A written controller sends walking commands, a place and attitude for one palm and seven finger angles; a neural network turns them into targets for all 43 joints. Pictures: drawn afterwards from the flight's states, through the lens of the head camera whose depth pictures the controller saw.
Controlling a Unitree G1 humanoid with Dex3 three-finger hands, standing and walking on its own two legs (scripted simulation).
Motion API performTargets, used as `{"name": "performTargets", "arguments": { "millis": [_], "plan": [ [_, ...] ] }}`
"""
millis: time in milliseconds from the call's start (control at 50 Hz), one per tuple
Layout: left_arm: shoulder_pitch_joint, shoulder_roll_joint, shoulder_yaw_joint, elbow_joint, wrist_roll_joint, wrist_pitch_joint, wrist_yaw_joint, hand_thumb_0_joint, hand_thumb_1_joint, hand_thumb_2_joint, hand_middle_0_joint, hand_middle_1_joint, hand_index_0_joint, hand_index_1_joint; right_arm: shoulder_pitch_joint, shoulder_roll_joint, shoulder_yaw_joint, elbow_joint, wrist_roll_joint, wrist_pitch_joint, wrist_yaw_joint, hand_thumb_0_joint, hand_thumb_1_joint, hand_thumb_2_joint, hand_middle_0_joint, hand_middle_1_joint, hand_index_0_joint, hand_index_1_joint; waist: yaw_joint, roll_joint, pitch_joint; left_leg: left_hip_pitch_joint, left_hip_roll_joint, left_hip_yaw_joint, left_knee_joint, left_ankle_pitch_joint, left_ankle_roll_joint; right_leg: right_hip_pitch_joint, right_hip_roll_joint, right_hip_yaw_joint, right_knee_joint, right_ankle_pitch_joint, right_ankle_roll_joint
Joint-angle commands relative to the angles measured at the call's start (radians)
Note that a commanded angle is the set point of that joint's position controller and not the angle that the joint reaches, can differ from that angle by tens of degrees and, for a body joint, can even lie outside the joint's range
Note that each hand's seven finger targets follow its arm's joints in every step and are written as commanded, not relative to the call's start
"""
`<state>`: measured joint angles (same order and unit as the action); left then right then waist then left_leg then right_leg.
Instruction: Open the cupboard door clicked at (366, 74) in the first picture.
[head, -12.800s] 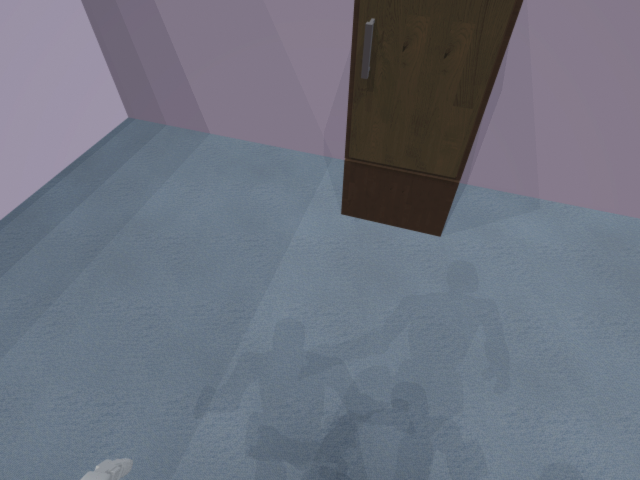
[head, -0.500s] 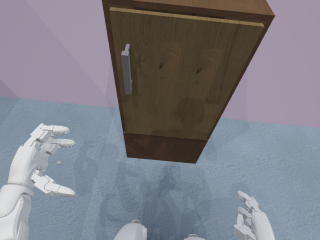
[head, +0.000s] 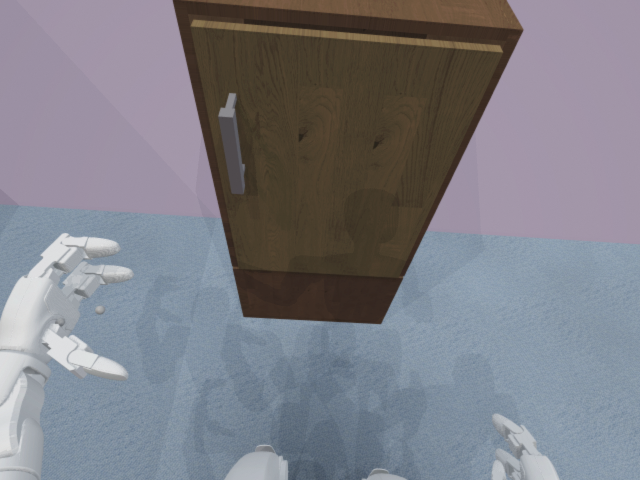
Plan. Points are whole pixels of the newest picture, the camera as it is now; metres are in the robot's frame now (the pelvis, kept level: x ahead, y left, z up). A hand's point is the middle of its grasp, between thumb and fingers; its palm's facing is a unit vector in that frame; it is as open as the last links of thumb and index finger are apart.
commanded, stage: raise the hand with hooked fingers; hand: left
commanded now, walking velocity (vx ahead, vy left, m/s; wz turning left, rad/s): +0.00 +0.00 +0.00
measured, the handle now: (235, 146) +0.58 +0.17 +0.05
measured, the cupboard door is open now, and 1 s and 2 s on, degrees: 0 0 0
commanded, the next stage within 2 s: move the hooked fingers beside the handle in 0.24 s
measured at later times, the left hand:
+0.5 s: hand (110, 299) +0.30 +0.26 +0.05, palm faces +0.05 -1.00 -0.02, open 14.0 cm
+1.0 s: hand (146, 240) +0.38 +0.24 +0.05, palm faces +0.01 -1.00 -0.02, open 14.0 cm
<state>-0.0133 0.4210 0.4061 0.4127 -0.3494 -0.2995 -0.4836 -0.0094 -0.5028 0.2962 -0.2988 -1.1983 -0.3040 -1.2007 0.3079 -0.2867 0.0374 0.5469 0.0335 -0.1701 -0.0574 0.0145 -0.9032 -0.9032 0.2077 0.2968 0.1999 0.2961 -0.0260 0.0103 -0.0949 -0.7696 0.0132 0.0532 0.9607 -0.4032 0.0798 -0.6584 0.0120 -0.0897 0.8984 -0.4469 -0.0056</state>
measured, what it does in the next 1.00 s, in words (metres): stands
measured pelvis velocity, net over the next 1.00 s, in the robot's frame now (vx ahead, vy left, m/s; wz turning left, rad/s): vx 0.00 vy -0.01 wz -0.01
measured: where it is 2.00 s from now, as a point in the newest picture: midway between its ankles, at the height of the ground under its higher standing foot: outside the picture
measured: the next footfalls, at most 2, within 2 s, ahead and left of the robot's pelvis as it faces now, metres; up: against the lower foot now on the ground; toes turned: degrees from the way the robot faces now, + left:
none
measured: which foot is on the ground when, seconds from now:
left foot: down 0.00-1.00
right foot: down 0.00-1.00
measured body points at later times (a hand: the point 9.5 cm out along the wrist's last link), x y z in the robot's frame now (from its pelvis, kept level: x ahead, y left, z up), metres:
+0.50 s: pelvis +0.00 -0.02 +0.00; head +0.06 +0.00 +0.44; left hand +0.29 +0.32 +0.05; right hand +0.16 -0.26 -0.09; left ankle +0.04 +0.06 -0.68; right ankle +0.00 -0.12 -0.68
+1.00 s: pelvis +0.00 -0.01 -0.01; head +0.08 +0.01 +0.44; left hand +0.38 +0.30 +0.06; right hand +0.09 -0.28 -0.10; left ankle +0.04 +0.06 -0.68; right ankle +0.00 -0.12 -0.68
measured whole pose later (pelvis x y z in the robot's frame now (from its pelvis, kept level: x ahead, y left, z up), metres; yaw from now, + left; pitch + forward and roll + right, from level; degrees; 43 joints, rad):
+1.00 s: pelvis +0.00 -0.01 -0.01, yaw -1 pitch +15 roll -3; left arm -0.40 0.48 0.42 0.78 -0.26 -0.35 -0.46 -0.01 -0.50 0.30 -0.30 -1.20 -0.30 -1.20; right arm 0.34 -0.28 0.04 0.61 0.03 -0.08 -0.06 0.01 -0.90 -0.90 0.21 0.30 0.20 0.30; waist -0.07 0.01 -0.11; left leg -0.85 0.03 0.05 0.99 -0.41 0.06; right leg -0.74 0.03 -0.09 0.94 -0.46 -0.02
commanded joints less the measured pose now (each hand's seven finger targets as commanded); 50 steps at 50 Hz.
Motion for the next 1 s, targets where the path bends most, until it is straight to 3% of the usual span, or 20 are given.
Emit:
{"name": "performTargets", "arguments": {
  "millis": [0, 40, 80, 180, 320, 340, 380, 400, 460, 540, 580, 600, 640, 680, 720, 780, 860, 900, 940, 980],
  "plan": [
    [-0.163, 0.261, 0.111, -0.220, -0.032, -0.085, 0.014, 0.000, -0.500, 0.300, -0.300, -1.200, -0.300, -1.200, -0.023, -0.156, -0.070, -0.133, 0.006, -0.045, -0.013, 0.000, -0.900, -0.900, 0.200, 0.300, 0.200, 0.300, 0.022, 0.116, -0.272, 0.302, 0.011, -0.135, -0.165, 0.236, -0.068, -0.001, 0.038, 0.027, -0.097, 0.166, -0.032],
    [-0.163, 0.250, 0.104, -0.212, -0.032, -0.086, 0.015, 0.000, -0.500, 0.300, -0.300, -1.200, -0.300, -1.200, -0.025, -0.153, -0.070, -0.132, 0.007, -0.043, -0.013, 0.000, -0.900, -0.900, 0.200, 0.300, 0.200, 0.300, 0.015, 0.099, -0.269, 0.289, 0.010, -0.127, -0.157, 0.231, -0.063, 0.001, 0.037, 0.031, -0.100, 0.171, -0.028],
    [-0.177, 0.251, 0.097, -0.223, -0.032, -0.090, 0.013, 0.000, -0.500, 0.300, -0.300, -1.200, -0.300, -1.200, -0.027, -0.152, -0.068, -0.129, 0.007, -0.044, -0.014, 0.000, -0.900, -0.900, 0.200, 0.300, 0.200, 0.300, 0.016, 0.129, -0.265, 0.290, 0.010, -0.128, -0.155, 0.223, -0.063, 0.001, 0.038, 0.035, -0.098, 0.165, -0.032],
    [-0.165, 0.244, 0.095, -0.187, -0.039, -0.078, 0.003, 0.000, -0.500, 0.300, -0.300, -1.200, -0.300, -1.200, -0.028, -0.152, -0.066, -0.128, 0.011, -0.040, -0.018, 0.000, -0.900, -0.900, 0.200, 0.300, 0.200, 0.300, 0.013, 0.080, -0.255, 0.263, 0.005, -0.120, -0.146, 0.224, -0.055, 0.017, 0.038, 0.038, -0.104, 0.185, -0.029],
    [-0.185, 0.244, 0.090, -0.186, -0.034, -0.075, -0.002, 0.000, -0.500, 0.300, -0.300, -1.200, -0.300, -1.200, -0.040, -0.146, -0.061, -0.132, 0.014, -0.039, -0.021, 0.000, -0.900, -0.900, 0.200, 0.300, 0.200, 0.300, 0.012, 0.087, -0.257, 0.251, 0.002, -0.112, -0.147, 0.185, -0.050, 0.019, 0.034, 0.047, -0.112, 0.161, -0.025],
    [-0.243, 0.232, 0.070, -0.177, -0.032, -0.075, -0.001, 0.000, -0.500, 0.300, -0.300, -1.200, -0.300, -1.200, -0.042, -0.146, -0.058, -0.126, 0.014, -0.038, -0.024, 0.000, -0.900, -0.900, 0.200, 0.300, 0.200, 0.300, -0.006, 0.088, -0.238, 0.241, 0.001, -0.109, -0.141, 0.167, -0.048, 0.000, 0.032, 0.051, -0.114, 0.151, -0.021],
    [-0.336, 0.291, 0.114, -0.106, -0.029, -0.079, 0.004, 0.000, -0.500, 0.300, -0.300, -1.200, -0.300, -1.200, -0.028, -0.156, -0.056, -0.100, 0.009, -0.032, -0.035, 0.000, -0.900, -0.900, 0.200, 0.300, 0.200, 0.300, -0.017, 0.035, -0.206, 0.186, 0.003, -0.110, -0.123, 0.119, -0.045, -0.013, 0.034, 0.066, -0.117, 0.106, -0.020],
    [-0.393, 0.294, 0.105, -0.096, -0.021, -0.087, 0.000, 0.000, -0.500, 0.300, -0.300, -1.200, -0.300, -1.200, -0.031, -0.155, -0.054, -0.095, 0.012, -0.032, -0.037, 0.000, -0.900, -0.900, 0.200, 0.300, 0.200, 0.300, -0.024, 0.058, -0.221, 0.190, 0.001, -0.107, -0.120, 0.117, -0.044, -0.012, 0.030, 0.073, -0.116, 0.104, -0.019],
    [-0.410, 0.283, 0.081, -0.069, -0.010, -0.095, -0.019, 0.000, -0.500, 0.300, -0.300, -1.200, -0.300, -1.200, -0.024, -0.151, -0.056, -0.091, 0.014, -0.034, -0.038, 0.000, -0.900, -0.900, 0.200, 0.300, 0.200, 0.300, -0.015, 0.118, -0.275, 0.236, 0.003, -0.106, -0.116, 0.161, -0.046, -0.009, 0.026, 0.071, -0.105, 0.142, -0.024],
    [-0.472, 0.282, 0.058, -0.034, 0.004, -0.086, -0.026, 0.000, -0.500, 0.300, -0.300, -1.200, -0.300, -1.200, -0.008, -0.152, -0.058, -0.080, 0.013, -0.027, -0.035, 0.000, -0.900, -0.900, 0.200, 0.300, 0.200, 0.300, -0.016, 0.130, -0.318, 0.268, 0.007, -0.112, -0.111, 0.209, -0.047, -0.014, 0.028, 0.064, -0.093, 0.182, -0.025],
    [-0.463, 0.284, 0.067, 0.000, 0.001, -0.076, -0.019, 0.000, -0.500, 0.300, -0.300, -1.200, -0.300, -1.200, 0.002, -0.155, -0.060, -0.078, 0.011, -0.021, -0.031, 0.000, -0.900, -0.900, 0.200, 0.300, 0.200, 0.300, -0.009, 0.095, -0.314, 0.259, 0.006, -0.114, -0.111, 0.228, -0.045, -0.006, 0.031, 0.062, -0.092, 0.201, -0.027],
    [-0.446, 0.323, 0.105, 0.008, 0.004, -0.073, -0.010, 0.000, -0.500, 0.300, -0.300, -1.200, -0.300, -1.200, 0.006, -0.157, -0.061, -0.080, 0.012, -0.017, -0.028, 0.000, -0.900, -0.900, 0.200, 0.300, 0.200, 0.300, 0.004, 0.099, -0.329, 0.255, 0.006, -0.112, -0.114, 0.249, -0.047, 0.013, 0.028, 0.062, -0.089, 0.221, -0.027],
    [-0.430, 0.296, 0.089, 0.023, 0.007, -0.062, 0.002, 0.000, -0.500, 0.300, -0.300, -1.200, -0.300, -1.200, 0.006, -0.154, -0.064, -0.091, 0.012, -0.005, -0.022, 0.000, -0.900, -0.900, 0.200, 0.300, 0.200, 0.300, 0.002, 0.068, -0.317, 0.234, 0.005, -0.102, -0.118, 0.249, -0.046, 0.022, 0.027, 0.060, -0.092, 0.233, -0.020],
    [-0.439, 0.326, 0.117, 0.067, 0.014, -0.060, 0.018, 0.000, -0.500, 0.300, -0.300, -1.200, -0.300, -1.200, 0.017, -0.158, -0.064, -0.089, 0.010, 0.008, -0.019, 0.000, -0.900, -0.900, 0.200, 0.300, 0.200, 0.300, 0.006, 0.057, -0.297, 0.199, 0.003, -0.095, -0.112, 0.239, -0.044, 0.030, 0.030, 0.067, -0.091, 0.231, -0.021],
    [-0.495, 0.319, 0.106, 0.065, 0.024, -0.072, 0.027, 0.000, -0.500, 0.300, -0.300, -1.200, -0.300, -1.200, 0.022, -0.156, -0.066, -0.090, 0.011, 0.018, -0.017, 0.000, -0.900, -0.900, 0.200, 0.300, 0.200, 0.300, -0.009, 0.053, -0.306, 0.203, 0.004, -0.091, -0.115, 0.224, -0.043, 0.022, 0.029, 0.067, -0.092, 0.219, -0.016],
    [-0.569, 0.354, 0.121, 0.087, 0.039, -0.100, 0.035, 0.000, -0.500, 0.300, -0.300, -1.200, -0.300, -1.200, 0.041, -0.161, -0.069, -0.075, 0.007, 0.029, -0.018, 0.000, -0.900, -0.900, 0.200, 0.300, 0.200, 0.300, -0.019, 0.074, -0.318, 0.205, 0.007, -0.093, -0.103, 0.235, -0.042, 0.011, 0.031, 0.073, -0.084, 0.222, -0.021],
    [-0.664, 0.304, 0.057, 0.097, 0.051, -0.128, 0.029, 0.000, -0.500, 0.300, -0.300, -1.200, -0.300, -1.200, 0.058, -0.160, -0.074, -0.051, 0.007, 0.037, -0.016, 0.000, -0.900, -0.900, 0.200, 0.300, 0.200, 0.300, -0.041, 0.140, -0.354, 0.302, 0.017, -0.115, -0.106, 0.262, -0.050, -0.060, 0.032, 0.061, -0.083, 0.205, -0.024],
    [-0.663, 0.340, 0.091, 0.154, 0.055, -0.124, 0.031, 0.000, -0.500, 0.300, -0.300, -1.200, -0.300, -1.200, 0.074, -0.168, -0.076, -0.041, 0.005, 0.047, -0.018, 0.000, -0.900, -0.900, 0.200, 0.300, 0.200, 0.300, -0.038, 0.078, -0.362, 0.274, 0.018, -0.114, -0.100, 0.280, -0.046, -0.038, 0.033, 0.063, -0.078, 0.228, -0.021],
    [-0.704, 0.323, 0.066, 0.194, 0.063, -0.115, 0.032, 0.000, -0.500, 0.300, -0.300, -1.200, -0.300, -1.200, 0.074, -0.166, -0.073, -0.037, 0.007, 0.058, -0.017, 0.000, -0.900, -0.900, 0.200, 0.300, 0.200, 0.300, -0.045, 0.101, -0.339, 0.256, 0.015, -0.111, -0.103, 0.252, -0.046, -0.058, 0.030, 0.062, -0.081, 0.208, -0.020],
    [-0.739, 0.382, 0.107, 0.244, 0.073, -0.117, 0.042, 0.000, -0.500, 0.300, -0.300, -1.200, -0.300, -1.200, 0.086, -0.173, -0.071, -0.028, 0.003, 0.071, -0.019, 0.000, -0.900, -0.900, 0.200, 0.300, 0.200, 0.300, -0.042, 0.079, -0.329, 0.219, 0.015, -0.108, -0.095, 0.242, -0.043, -0.046, 0.031, 0.067, -0.078, 0.206, -0.022]
  ]
}}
